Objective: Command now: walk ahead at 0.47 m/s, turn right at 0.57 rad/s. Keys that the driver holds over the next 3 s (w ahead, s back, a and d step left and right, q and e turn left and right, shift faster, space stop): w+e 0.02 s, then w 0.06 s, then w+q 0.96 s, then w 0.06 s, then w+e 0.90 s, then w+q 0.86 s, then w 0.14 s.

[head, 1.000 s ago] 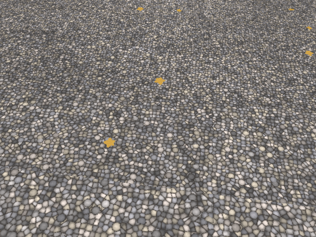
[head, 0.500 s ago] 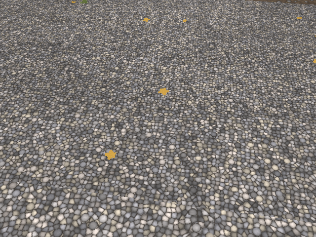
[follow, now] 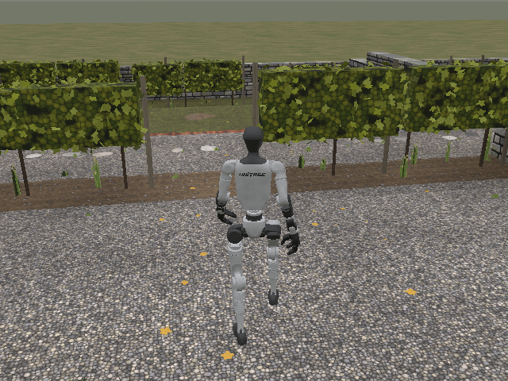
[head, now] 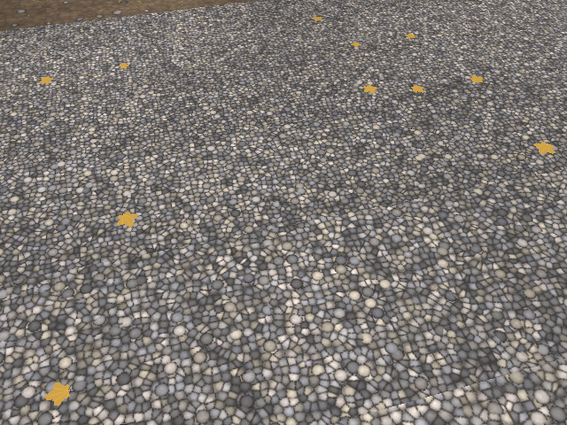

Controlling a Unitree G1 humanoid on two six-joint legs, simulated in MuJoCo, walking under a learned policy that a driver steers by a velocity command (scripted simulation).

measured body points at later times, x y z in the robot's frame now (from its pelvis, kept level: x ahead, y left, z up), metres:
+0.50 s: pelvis +0.28 -0.03 +0.00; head +0.29 -0.02 +0.45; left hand +0.24 +0.19 -0.15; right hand +0.46 -0.23 -0.11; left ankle +0.40 +0.11 -0.67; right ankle +0.20 -0.12 -0.73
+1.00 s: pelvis +0.60 +0.02 -0.15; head +0.60 +0.02 +0.30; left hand +0.68 +0.27 -0.26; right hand +0.62 -0.21 -0.29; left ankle +0.39 +0.10 -0.70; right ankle +0.69 -0.07 -0.90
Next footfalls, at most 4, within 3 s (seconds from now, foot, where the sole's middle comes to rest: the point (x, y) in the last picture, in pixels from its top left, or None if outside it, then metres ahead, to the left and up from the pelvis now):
0.12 right None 0.24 -0.13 -0.77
0.60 left None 0.41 0.10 -0.77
0.98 right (286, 375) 0.72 -0.06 -0.94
1.36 left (167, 331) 0.89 0.28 -0.94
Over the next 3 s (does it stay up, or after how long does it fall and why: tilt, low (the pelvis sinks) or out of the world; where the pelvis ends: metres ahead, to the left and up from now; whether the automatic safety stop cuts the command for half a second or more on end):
stays up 1.70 0.23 -0.34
